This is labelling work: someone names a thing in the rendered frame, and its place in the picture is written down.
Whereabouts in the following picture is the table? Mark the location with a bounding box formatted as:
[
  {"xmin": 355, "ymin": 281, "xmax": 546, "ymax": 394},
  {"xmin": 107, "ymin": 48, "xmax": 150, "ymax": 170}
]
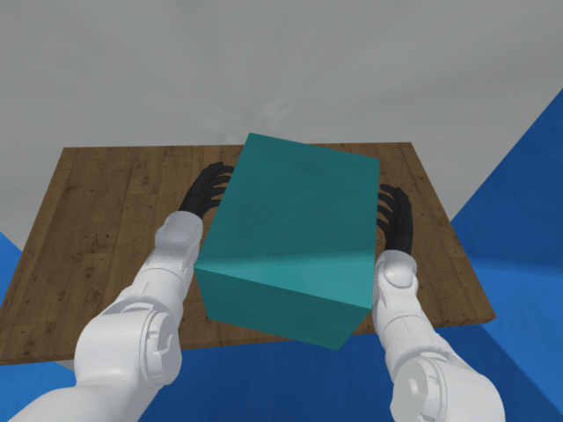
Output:
[{"xmin": 0, "ymin": 142, "xmax": 497, "ymax": 372}]

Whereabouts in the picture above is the left robot forearm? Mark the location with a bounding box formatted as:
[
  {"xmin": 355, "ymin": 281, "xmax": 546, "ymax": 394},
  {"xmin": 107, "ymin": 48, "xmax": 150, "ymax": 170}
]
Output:
[{"xmin": 74, "ymin": 211, "xmax": 203, "ymax": 379}]

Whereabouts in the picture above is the right robot forearm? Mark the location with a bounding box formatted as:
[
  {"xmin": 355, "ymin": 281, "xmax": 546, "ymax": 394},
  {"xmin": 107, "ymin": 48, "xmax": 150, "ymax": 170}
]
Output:
[{"xmin": 372, "ymin": 250, "xmax": 505, "ymax": 415}]

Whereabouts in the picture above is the robot left upper arm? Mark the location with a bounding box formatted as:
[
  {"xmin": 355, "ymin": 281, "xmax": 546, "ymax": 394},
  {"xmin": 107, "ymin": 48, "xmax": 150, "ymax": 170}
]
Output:
[{"xmin": 7, "ymin": 309, "xmax": 182, "ymax": 422}]

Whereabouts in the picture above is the carton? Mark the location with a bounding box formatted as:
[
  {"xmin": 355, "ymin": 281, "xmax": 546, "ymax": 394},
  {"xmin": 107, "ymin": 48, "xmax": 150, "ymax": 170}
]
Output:
[{"xmin": 194, "ymin": 133, "xmax": 380, "ymax": 351}]

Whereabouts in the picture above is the left robot hand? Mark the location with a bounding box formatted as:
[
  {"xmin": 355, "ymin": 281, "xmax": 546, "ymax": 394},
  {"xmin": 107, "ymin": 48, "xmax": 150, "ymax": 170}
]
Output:
[{"xmin": 179, "ymin": 162, "xmax": 235, "ymax": 220}]

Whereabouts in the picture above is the robot right upper arm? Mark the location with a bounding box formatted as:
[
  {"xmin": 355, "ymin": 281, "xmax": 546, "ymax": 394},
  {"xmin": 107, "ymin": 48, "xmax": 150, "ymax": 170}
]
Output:
[{"xmin": 390, "ymin": 356, "xmax": 505, "ymax": 422}]

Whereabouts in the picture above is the right robot hand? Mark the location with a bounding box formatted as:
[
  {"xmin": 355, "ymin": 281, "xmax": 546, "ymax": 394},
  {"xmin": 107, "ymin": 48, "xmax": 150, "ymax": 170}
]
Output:
[{"xmin": 377, "ymin": 184, "xmax": 413, "ymax": 256}]

